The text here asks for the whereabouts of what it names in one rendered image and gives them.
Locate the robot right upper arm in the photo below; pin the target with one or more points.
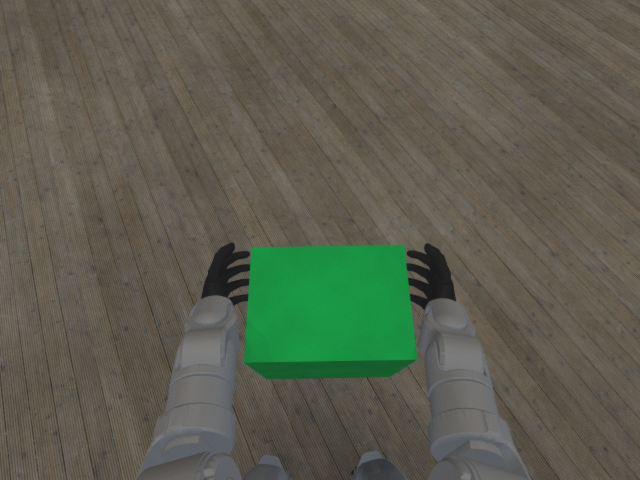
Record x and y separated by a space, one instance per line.
462 468

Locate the right robot thigh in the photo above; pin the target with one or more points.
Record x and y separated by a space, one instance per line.
377 469

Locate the robot left shin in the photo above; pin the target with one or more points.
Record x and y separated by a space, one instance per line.
272 460

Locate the left robot forearm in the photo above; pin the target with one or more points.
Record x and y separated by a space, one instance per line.
198 415

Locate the robot left hand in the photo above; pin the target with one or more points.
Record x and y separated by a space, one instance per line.
218 274

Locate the right robot forearm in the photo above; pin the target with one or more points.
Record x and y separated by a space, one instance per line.
465 420

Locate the carton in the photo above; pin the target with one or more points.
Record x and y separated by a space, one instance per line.
329 312

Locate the robot right hand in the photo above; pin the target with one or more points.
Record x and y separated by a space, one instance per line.
439 276

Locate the robot left upper arm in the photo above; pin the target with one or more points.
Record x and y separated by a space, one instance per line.
209 465

